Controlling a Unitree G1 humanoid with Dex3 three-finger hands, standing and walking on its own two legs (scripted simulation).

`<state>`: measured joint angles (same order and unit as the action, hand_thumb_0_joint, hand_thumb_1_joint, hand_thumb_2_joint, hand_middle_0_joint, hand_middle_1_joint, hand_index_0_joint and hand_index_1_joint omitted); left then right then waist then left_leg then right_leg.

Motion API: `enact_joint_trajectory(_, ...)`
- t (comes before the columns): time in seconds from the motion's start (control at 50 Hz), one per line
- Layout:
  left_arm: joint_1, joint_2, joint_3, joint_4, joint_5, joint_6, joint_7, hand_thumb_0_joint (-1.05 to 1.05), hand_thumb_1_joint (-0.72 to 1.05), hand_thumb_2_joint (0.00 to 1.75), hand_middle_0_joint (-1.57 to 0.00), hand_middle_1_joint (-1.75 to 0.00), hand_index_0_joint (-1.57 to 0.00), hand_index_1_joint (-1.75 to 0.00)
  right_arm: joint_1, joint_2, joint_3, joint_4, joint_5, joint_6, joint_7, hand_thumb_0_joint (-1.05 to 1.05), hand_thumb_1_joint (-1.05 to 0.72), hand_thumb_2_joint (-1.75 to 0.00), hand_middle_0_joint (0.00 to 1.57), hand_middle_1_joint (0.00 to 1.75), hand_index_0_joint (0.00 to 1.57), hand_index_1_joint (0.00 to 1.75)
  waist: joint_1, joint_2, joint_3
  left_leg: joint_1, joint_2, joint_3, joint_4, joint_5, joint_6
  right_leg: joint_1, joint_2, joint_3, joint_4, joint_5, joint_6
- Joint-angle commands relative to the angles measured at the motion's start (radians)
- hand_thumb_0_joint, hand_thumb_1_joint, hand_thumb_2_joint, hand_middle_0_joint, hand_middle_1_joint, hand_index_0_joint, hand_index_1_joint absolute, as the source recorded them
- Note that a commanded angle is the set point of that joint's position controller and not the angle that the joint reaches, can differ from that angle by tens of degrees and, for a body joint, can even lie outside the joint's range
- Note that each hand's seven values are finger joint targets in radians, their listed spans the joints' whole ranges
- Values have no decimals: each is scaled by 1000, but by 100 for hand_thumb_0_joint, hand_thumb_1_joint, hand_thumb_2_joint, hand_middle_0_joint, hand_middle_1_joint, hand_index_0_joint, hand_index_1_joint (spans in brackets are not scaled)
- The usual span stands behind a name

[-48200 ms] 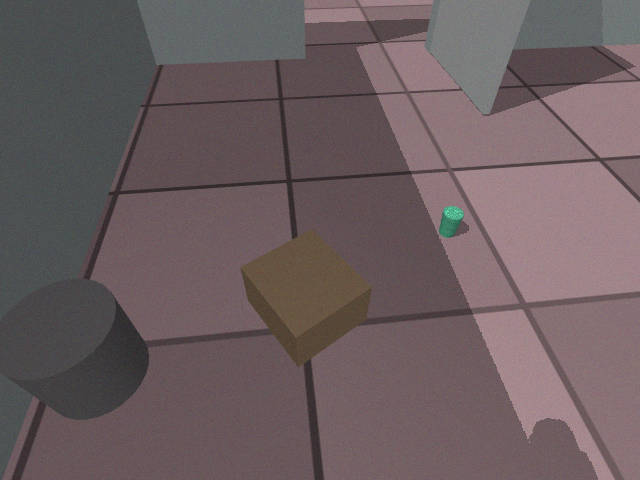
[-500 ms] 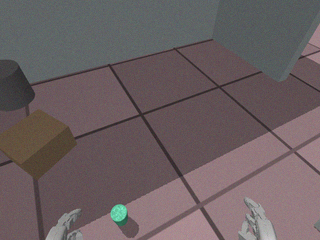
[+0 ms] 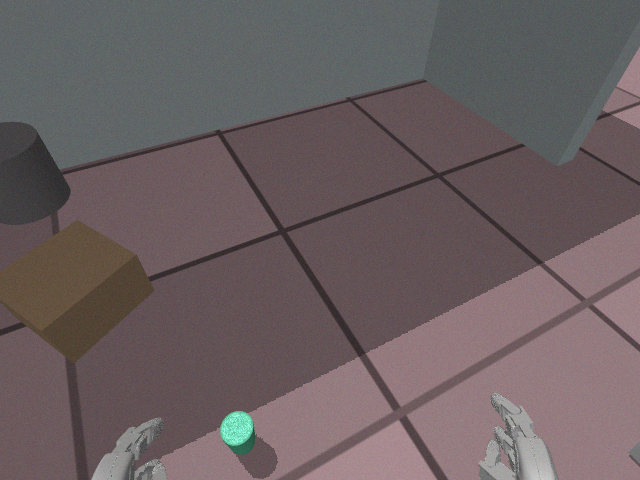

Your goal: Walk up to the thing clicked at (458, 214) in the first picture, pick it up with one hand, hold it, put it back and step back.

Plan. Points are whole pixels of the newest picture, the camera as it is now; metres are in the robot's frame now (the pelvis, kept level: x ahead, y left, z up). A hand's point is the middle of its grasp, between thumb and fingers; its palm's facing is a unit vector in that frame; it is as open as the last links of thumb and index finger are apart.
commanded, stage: home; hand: left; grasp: from above
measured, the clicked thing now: (239, 434) +0.40 +0.20 -0.65
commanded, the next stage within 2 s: stand in 0.12 s
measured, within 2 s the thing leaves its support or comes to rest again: neither
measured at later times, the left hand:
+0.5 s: hand out of the picture +0.11 +0.23 -0.11, palm faces +0.01 -0.94 -0.34, open 7.4 cm
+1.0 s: hand out of the picture +0.02 +0.25 -0.10, palm faces +0.02 -0.95 -0.32, open 7.4 cm
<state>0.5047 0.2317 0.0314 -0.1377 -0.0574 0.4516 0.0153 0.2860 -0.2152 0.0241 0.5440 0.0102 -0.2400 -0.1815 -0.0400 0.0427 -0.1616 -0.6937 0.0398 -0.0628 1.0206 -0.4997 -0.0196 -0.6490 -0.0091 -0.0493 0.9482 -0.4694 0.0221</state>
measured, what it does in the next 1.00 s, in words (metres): rises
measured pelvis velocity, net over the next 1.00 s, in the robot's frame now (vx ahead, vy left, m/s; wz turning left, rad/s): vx -0.02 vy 0.01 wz -0.02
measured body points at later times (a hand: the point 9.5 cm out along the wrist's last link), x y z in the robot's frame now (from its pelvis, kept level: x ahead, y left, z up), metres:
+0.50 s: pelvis -0.01 +0.00 +0.03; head +0.01 +0.01 +0.48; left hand +0.11 +0.28 -0.08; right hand +0.10 -0.28 -0.08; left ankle +0.01 +0.13 -0.68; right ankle +0.00 -0.14 -0.68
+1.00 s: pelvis -0.02 +0.01 +0.06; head -0.03 +0.01 +0.51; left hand +0.02 +0.30 -0.08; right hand +0.04 -0.26 -0.08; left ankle +0.01 +0.13 -0.68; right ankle +0.00 -0.14 -0.68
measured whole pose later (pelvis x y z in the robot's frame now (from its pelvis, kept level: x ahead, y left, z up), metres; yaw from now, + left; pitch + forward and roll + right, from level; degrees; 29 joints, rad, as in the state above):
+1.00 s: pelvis -0.02 +0.01 +0.06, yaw -1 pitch -5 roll +0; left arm 0.21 0.29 0.04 1.09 0.03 0.01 0.02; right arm 0.18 -0.27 -0.04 1.07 -0.03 0.00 -0.02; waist 0.02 0.00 0.06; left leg -0.15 0.00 0.00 0.45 -0.21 0.01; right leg -0.14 -0.05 0.00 0.43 -0.20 0.04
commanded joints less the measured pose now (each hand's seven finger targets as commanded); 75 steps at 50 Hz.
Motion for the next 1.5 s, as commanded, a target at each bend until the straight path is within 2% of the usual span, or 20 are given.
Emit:
enact_joint_trajectory(0.0,-12,100,62,-182,7,-47,11,0,90,90,-20,-30,-20,-30,-59,-131,-51,-163,-5,-58,-14,0,-90,-90,20,30,20,30,-5,7,-82,94,-34,24,-166,228,29,53,27,-21,-147,195,-19)
enact_joint_trajectory(0.18,-23,101,65,-201,4,-49,11,0,90,90,-20,-30,-20,-30,-65,-128,-50,-164,-4,-58,-14,0,-90,-90,20,30,20,30,-1,20,-91,91,-31,13,-176,203,27,48,30,-25,-140,169,-21)
enact_joint_trajectory(0.2,-317,189,59,150,113,-257,49,0,90,90,-20,-30,-20,-30,-130,-237,-85,91,-131,55,46,0,-90,-90,20,30,20,30,72,-31,175,124,22,-23,-270,344,76,170,-39,64,-170,155,-70)
enact_joint_trajectory(0.22,-211,193,75,326,124,-324,44,0,90,90,-20,-30,-20,-30,-134,-250,-103,86,-126,97,76,0,-90,-90,20,30,20,30,76,-65,74,186,15,-4,-269,346,87,224,-52,110,-200,153,-95)
enact_joint_trajectory(0.24,-192,210,75,385,135,-358,42,0,90,90,-20,-30,-20,-30,-130,-246,-101,70,-125,118,99,0,-90,-90,20,30,20,30,66,-113,54,217,-3,9,-246,358,86,223,-62,130,-215,178,-108)
enact_joint_trajectory(0.26,-235,217,68,413,134,-375,34,0,90,90,-20,-30,-20,-30,-97,-252,-101,76,-126,132,111,0,-90,-90,20,30,20,30,38,-83,61,208,-5,-6,-261,316,81,211,-52,131,-214,168,-106)
enact_joint_trajectory(0.3,-256,212,56,488,124,-401,25,0,90,90,-20,-30,-20,-30,-105,-222,-96,117,-83,140,143,0,-90,-90,20,30,20,30,57,-29,23,275,-13,-10,-302,273,86,282,-70,121,-213,207,-88)
enact_joint_trajectory(0.34,-271,213,63,564,113,-409,22,0,90,90,-20,-30,-20,-30,-130,-225,-104,139,-62,151,157,0,-90,-90,20,30,20,30,70,-85,39,299,-20,4,-309,259,74,264,-80,138,-266,180,-82)
enact_joint_trajectory(0.36,-275,210,63,603,106,-417,22,0,90,90,-20,-30,-20,-30,-141,-221,-109,152,-60,155,161,0,-90,-90,20,30,20,30,73,-81,26,331,-15,2,-304,284,76,270,-85,140,-283,214,-76)
enact_joint_trajectory(0.4,-314,217,61,682,109,-433,27,0,90,90,-20,-30,-20,-30,-139,-209,-111,194,-58,170,168,0,-90,-90,20,30,20,30,60,-101,43,330,-24,10,-320,252,73,302,-108,162,-337,216,-73)
enact_joint_trajectory(0.42,-320,218,63,715,109,-442,28,0,90,90,-20,-30,-20,-30,-134,-208,-113,210,-58,173,168,0,-90,-90,20,30,20,30,54,-95,31,367,-20,13,-323,293,72,313,-114,163,-339,273,-74)
enact_joint_trajectory(0.5,-320,207,60,829,100,-455,31,0,90,90,-20,-30,-20,-30,-129,-226,-119,268,-62,186,162,0,-90,-90,20,30,20,30,61,-16,83,407,18,-35,-415,353,78,337,-81,105,-342,312,-51)
enact_joint_trajectory(0.64,-313,212,54,1001,94,-459,27,0,90,90,-20,-30,-20,-30,-139,-244,-113,352,-54,203,148,0,-90,-90,20,30,20,30,64,-9,171,415,39,-59,-571,273,63,428,-80,108,-464,276,-46)
enact_joint_trajectory(0.78,-330,219,47,1106,89,-464,26,0,90,90,-20,-30,-20,-30,-128,-254,-108,423,-45,208,145,0,-90,-90,20,30,20,30,54,-16,193,479,48,-57,-660,277,52,493,-88,108,-548,287,-36)
enact_joint_trajectory(0.84,-326,217,42,1139,91,-459,23,0,90,90,-20,-30,-20,-30,-147,-266,-109,436,-44,214,146,0,-90,-90,20,30,20,30,59,0,244,447,55,-76,-725,151,48,485,-74,95,-566,228,-29)
enact_joint_trajectory(0.92,-319,221,39,1171,95,-462,19,0,90,90,-20,-30,-20,-30,-145,-263,-108,456,-41,216,151,0,-90,-90,20,30,20,30,57,-15,236,478,52,-67,-734,148,45,479,-81,102,-596,219,-28)
enact_joint_trajectory(1.0,-328,229,36,1188,93,-471,21,0,90,90,-20,-30,-20,-30,-146,-255,-105,472,-38,215,156,0,-90,-90,20,30,20,30,49,-56,217,528,47,-45,-705,247,46,482,-99,117,-631,239,-27)
enact_joint_trajectory(1.04,-346,236,36,1188,89,-471,19,0,90,90,-20,-30,-20,-30,-136,-262,-103,482,-38,214,155,0,-90,-90,20,30,20,30,45,-36,212,529,51,-46,-723,240,44,491,-101,122,-632,258,-26)
enact_joint_trajectory(1.2,-346,259,34,1211,87,-469,18,0,90,90,-20,-30,-20,-30,-144,-266,-97,498,-35,227,163,0,-90,-90,20,30,20,30,42,-48,244,533,48,-35,-724,176,43,442,-103,141,-675,135,-29)
enact_joint_trajectory(1.48,-369,260,31,1228,77,-471,10,0,90,90,-20,-30,-20,-30,-151,-281,-79,522,-30,216,160,0,-90,-90,20,30,20,30,44,-31,193,564,66,-22,-733,310,41,503,-106,136,-659,300,-33)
